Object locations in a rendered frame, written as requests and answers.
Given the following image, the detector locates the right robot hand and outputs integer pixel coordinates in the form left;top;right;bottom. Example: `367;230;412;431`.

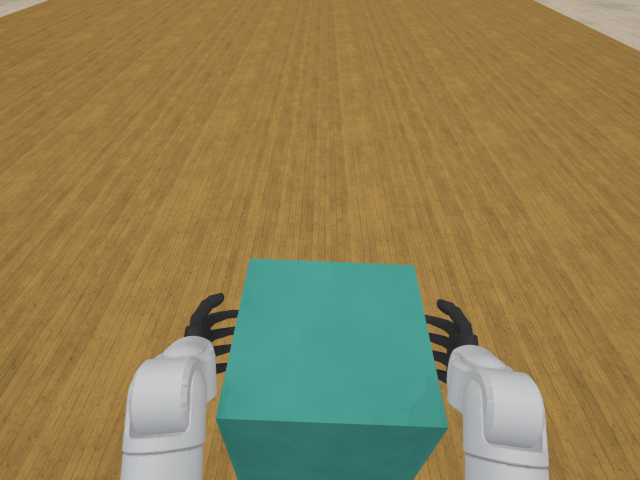
425;299;478;384

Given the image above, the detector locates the left robot hand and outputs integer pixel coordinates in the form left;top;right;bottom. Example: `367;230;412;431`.
184;293;239;374

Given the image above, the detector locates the robot left forearm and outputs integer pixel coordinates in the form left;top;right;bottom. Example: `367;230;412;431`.
120;336;217;480

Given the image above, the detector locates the carton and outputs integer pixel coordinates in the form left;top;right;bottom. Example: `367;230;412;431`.
216;258;449;480

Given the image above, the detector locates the robot right forearm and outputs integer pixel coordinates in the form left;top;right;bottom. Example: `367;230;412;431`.
447;345;549;480

